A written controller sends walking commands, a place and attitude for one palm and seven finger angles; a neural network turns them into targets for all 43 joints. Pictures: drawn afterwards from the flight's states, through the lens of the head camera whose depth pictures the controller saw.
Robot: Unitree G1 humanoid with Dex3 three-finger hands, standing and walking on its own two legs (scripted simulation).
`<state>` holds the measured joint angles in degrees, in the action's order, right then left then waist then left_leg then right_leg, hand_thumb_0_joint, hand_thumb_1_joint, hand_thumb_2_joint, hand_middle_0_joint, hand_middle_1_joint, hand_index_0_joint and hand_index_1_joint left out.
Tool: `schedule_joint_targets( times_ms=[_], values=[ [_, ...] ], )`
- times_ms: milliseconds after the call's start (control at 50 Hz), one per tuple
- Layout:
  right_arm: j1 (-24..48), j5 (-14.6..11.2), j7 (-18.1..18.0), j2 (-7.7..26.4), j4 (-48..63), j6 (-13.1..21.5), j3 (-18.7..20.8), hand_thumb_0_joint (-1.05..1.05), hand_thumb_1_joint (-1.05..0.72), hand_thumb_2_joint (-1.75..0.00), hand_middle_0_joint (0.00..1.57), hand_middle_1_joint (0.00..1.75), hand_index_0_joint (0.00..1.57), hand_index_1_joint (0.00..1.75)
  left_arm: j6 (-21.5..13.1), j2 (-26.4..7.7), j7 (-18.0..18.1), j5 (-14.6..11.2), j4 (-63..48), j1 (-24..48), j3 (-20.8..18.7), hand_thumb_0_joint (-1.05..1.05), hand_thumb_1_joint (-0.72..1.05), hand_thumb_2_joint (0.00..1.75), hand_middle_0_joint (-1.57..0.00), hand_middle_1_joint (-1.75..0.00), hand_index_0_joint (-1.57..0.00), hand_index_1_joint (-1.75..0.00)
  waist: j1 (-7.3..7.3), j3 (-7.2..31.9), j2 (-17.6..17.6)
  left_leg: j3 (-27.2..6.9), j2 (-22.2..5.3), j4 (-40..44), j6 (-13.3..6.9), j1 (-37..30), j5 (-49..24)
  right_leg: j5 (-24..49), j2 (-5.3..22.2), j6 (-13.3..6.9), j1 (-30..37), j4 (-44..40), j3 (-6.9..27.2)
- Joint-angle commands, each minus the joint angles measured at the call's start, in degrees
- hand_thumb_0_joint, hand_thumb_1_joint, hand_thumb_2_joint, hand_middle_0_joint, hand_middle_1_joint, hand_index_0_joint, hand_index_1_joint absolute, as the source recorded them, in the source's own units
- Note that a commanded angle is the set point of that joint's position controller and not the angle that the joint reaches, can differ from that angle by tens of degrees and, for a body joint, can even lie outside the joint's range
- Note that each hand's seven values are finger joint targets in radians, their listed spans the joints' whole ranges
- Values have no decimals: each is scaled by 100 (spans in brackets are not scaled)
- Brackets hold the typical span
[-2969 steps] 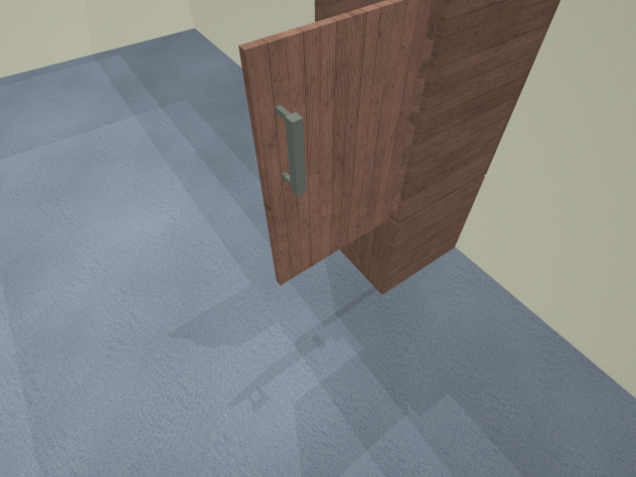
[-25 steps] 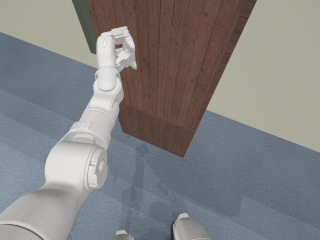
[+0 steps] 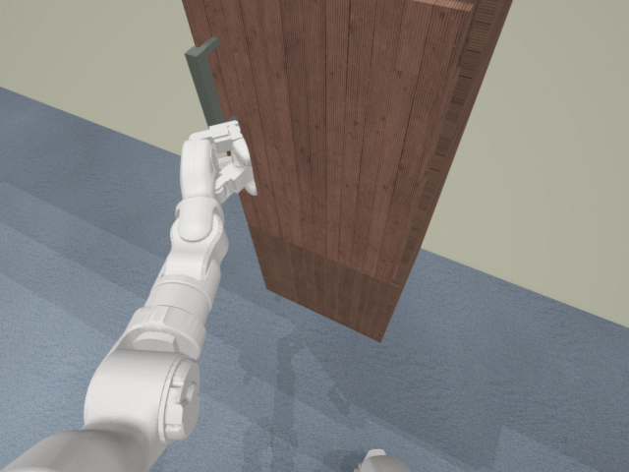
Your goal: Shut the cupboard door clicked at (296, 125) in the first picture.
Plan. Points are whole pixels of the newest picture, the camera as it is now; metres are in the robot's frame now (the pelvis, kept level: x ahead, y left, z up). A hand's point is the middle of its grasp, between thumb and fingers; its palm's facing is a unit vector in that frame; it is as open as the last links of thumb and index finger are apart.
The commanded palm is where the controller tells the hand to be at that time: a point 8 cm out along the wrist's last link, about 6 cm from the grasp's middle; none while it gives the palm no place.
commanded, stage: draw the hand back to the body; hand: left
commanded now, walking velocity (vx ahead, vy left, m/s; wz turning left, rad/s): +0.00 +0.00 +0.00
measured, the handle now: (216, 92) +0.66 +0.12 +0.10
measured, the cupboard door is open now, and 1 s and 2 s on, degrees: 0 0 0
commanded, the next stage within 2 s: step back with the hand held close in 1.34 s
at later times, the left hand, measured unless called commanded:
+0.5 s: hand (126, 275) +0.30 +0.16 +0.16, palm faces +0.15 -0.97 -0.21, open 3.2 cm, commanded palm +0.26 +0.21 +0.17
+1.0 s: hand out of the picture +0.19 +0.29 +0.19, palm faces +0.51 -0.74 -0.43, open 6.4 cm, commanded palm +0.14 +0.32 +0.21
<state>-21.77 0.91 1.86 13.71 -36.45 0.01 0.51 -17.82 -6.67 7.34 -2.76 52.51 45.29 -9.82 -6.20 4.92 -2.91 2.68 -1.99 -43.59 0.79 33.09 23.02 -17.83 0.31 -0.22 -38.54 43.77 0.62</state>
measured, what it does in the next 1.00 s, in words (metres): stands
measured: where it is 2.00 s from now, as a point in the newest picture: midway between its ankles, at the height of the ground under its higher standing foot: outside the picture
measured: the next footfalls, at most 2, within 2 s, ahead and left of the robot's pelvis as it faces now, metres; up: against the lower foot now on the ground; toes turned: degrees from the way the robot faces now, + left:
none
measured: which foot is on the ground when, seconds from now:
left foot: down 0.00-1.00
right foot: down 0.00-1.00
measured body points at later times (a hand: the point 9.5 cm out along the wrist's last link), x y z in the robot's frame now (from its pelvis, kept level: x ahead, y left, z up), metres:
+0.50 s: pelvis +0.00 +0.00 +0.03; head -0.01 -0.02 +0.48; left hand +0.29 +0.21 +0.17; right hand +0.21 -0.22 -0.04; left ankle -0.02 +0.13 -0.71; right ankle +0.03 -0.12 -0.71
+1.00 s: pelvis +0.02 +0.01 +0.03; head -0.01 -0.02 +0.48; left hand +0.15 +0.33 +0.22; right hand +0.21 -0.20 -0.06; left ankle -0.02 +0.13 -0.71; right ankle +0.03 -0.12 -0.71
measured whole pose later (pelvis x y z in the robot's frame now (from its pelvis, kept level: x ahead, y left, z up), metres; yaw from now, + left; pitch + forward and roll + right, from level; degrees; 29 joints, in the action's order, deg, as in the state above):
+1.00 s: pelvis +0.02 +0.01 +0.03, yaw +3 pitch -4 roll +0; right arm -12.2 -0.1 -4.8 12.4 -37.2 4.6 -1.3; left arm -5.2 -20.0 6.7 -3.0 -20.4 -27.0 -20.3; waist 4.0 0.0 -4.5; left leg 0.4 -0.9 -24.1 0.3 3.6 16.5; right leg -12.3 1.2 0.7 -7.4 23.7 -2.1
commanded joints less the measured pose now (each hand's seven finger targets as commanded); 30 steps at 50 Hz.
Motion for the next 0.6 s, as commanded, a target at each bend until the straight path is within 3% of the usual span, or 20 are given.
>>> schedule_joint_targets(
  times_ms=[0, 20, 60, 120, 180, 240, 260, 280, 320, 400, 440, 520, 580],
  values=[
    [70, -186, -190, 684, 775, 311, 313, 0, -90, -90, 20, 30, 20, 30, -193, -554, -343, -266, -2722, 1729, 372, 0, 90, 90, -130, -150, -130, -150, 142, 2420, 779, 98, 283, 723, -177, -927, -1653, 2378, -190, -45, 2629, -718, -229],
    [167, -216, -223, 679, 741, 349, 299, 0, -90, -90, 20, 30, 20, 30, -100, -611, -401, -296, -2901, 1600, 396, 0, 90, 90, -130, -150, -130, -150, 174, 2208, 565, 88, 273, 815, -172, -1022, -1481, 2140, -194, -34, 2507, -817, -226],
    [311, -251, -297, 668, 699, 404, 271, 0, -90, -90, 20, 30, 20, 30, 110, -658, -504, -360, -3121, 1312, 426, 0, 90, 90, -130, -150, -130, -150, 210, 1959, 582, 63, 268, 958, -181, -1150, -1296, 1807, -185, -25, 2478, -980, -248],
    [642, -318, -376, 606, 741, 512, 202, 0, -90, -90, 20, 30, 20, 30, 360, -618, -638, -434, -3583, 803, 521, 0, 90, 90, -130, -150, -130, -150, 333, 1636, 207, 64, 293, 1125, -178, -1398, -1166, 1452, -151, -49, 2440, -1135, -271],
    [939, -347, -432, 623, 843, 577, 125, 0, -90, -90, 20, 30, 20, 30, 646, -775, -797, -583, -3837, 46, 378, 0, 90, 90, -124, -144, -124, -144, 509, 1326, 615, 45, 294, 1300, -183, -1391, -1006, 1160, -109, -28, 2592, -1317, -256],
    [1268, -388, -487, 589, 983, 609, 47, 0, -90, -90, 20, 30, 20, 30, 873, -907, -966, -658, -4297, -432, 309, 0, 90, 90, -116, -135, -116, -135, 629, 1099, 550, 43, 306, 1427, -194, -1511, -933, 963, -60, -25, 2683, -1426, -238],
    [1379, -356, -562, 421, 1048, 541, 63, 0, -90, -90, 20, 30, 20, 30, 692, -1025, -696, -208, -5042, -593, 698, 0, 90, 90, -113, -132, -113, -132, 498, 885, 526, 114, 273, 1695, -203, -1697, -992, 790, 43, 14, 2797, -1731, -69],
    [1400, -323, -608, 479, 1028, 495, 77, 0, -90, -90, 20, 30, 20, 30, 706, -1253, -522, -170, -4991, -1144, 360, 0, 90, 90, -111, -129, -111, -129, 577, 794, 639, 68, 258, 1760, -198, -1677, -967, 677, 41, 12, 2925, -1797, -87],
    [1561, -317, -649, 454, 1071, 399, 23, 0, -90, -90, 20, 30, 20, 30, 773, -1220, -430, -111, -5331, -1849, 441, 0, 90, 90, -105, -123, -105, -123, 630, 644, 747, 66, 217, 1909, -215, -1859, -1099, 779, 53, 19, 3121, -1950, -106],
    [1742, -273, -694, 415, 1086, 330, -36, 0, -90, -90, 20, 30, 20, 30, 873, -1309, -355, -29, -5991, -2389, 402, 0, 90, 90, -94, -111, -94, -111, 659, 354, 394, 66, 210, 2140, -214, -2196, -1234, 904, 32, 4, 3225, -2202, -152],
    [1791, -247, -703, 372, 1099, 339, -76, 0, -90, -90, 20, 30, 20, 30, 910, -1343, -312, 13, -6405, -2528, 374, 0, 90, 90, -89, -105, -89, -105, 647, 350, 130, 61, 213, 2227, -193, -2373, -1325, 994, 24, -10, 3280, -2227, -204],
    [1837, -184, -715, 374, 1112, 386, -106, 0, -90, -90, 20, 30, 20, 30, 991, -1483, -248, 18, -6987, -3332, 171, 0, 90, 90, -78, -93, -78, -93, 728, 380, 161, 20, 203, 2342, -186, -2534, -1706, 1383, 13, -18, 3570, -2265, -281],
    [1873, -143, -699, 357, 1124, 459, -115, 0, -90, -90, 20, 30, 20, 30, 1003, -1537, -196, 57, -7597, -3743, 71, 0, 90, 90, -69, -84, -69, -84, 752, 413, -194, 7, 207, 2360, -141, -2671, -1955, 1571, -7, -39, 3640, -2247, -339]
  ],
)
